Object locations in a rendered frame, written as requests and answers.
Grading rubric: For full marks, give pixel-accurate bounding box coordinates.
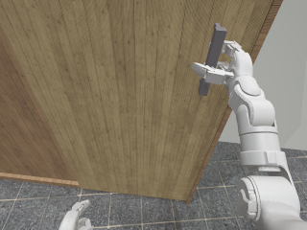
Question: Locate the robot left hand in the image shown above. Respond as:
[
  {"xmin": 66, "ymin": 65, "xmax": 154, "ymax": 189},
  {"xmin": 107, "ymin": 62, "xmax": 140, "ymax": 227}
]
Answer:
[{"xmin": 59, "ymin": 199, "xmax": 94, "ymax": 230}]

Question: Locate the robot right hand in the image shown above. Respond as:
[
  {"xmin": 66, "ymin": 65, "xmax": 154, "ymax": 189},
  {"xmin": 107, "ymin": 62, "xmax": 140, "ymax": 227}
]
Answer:
[{"xmin": 192, "ymin": 40, "xmax": 253, "ymax": 90}]

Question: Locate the handle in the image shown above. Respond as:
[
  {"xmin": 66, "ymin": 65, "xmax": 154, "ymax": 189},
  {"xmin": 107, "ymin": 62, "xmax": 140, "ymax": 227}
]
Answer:
[{"xmin": 198, "ymin": 23, "xmax": 227, "ymax": 96}]

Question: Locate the wardrobe door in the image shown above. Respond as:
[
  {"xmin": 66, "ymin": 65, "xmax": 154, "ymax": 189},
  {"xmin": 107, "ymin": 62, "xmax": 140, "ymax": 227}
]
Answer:
[
  {"xmin": 0, "ymin": 26, "xmax": 77, "ymax": 181},
  {"xmin": 0, "ymin": 0, "xmax": 272, "ymax": 201}
]

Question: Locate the right robot forearm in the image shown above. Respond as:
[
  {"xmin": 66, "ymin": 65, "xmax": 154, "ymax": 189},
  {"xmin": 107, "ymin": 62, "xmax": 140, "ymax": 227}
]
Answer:
[{"xmin": 228, "ymin": 76, "xmax": 300, "ymax": 215}]

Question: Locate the robot right upper arm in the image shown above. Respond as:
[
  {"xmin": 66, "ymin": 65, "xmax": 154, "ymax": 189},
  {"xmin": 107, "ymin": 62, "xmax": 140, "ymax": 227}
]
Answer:
[{"xmin": 237, "ymin": 175, "xmax": 307, "ymax": 230}]

